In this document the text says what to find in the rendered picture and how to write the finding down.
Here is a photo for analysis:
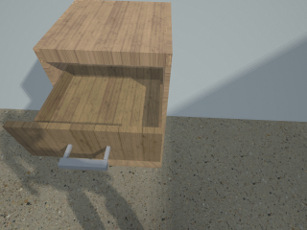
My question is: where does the drawer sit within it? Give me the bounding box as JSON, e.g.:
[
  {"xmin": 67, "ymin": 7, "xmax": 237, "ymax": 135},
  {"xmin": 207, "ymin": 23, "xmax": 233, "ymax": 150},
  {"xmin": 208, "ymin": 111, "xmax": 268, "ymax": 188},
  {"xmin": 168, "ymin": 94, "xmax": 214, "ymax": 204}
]
[{"xmin": 2, "ymin": 63, "xmax": 163, "ymax": 162}]

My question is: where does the cabinet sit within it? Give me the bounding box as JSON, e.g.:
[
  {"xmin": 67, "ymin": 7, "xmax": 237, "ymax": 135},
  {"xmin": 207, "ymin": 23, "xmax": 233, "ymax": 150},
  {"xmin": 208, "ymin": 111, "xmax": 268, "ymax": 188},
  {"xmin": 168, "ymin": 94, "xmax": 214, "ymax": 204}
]
[{"xmin": 33, "ymin": 0, "xmax": 173, "ymax": 169}]

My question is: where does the handle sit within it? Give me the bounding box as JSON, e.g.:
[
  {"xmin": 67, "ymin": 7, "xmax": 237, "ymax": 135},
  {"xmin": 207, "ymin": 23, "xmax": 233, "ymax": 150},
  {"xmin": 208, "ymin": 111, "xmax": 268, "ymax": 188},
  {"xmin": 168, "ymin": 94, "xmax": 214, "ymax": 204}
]
[{"xmin": 58, "ymin": 144, "xmax": 111, "ymax": 172}]

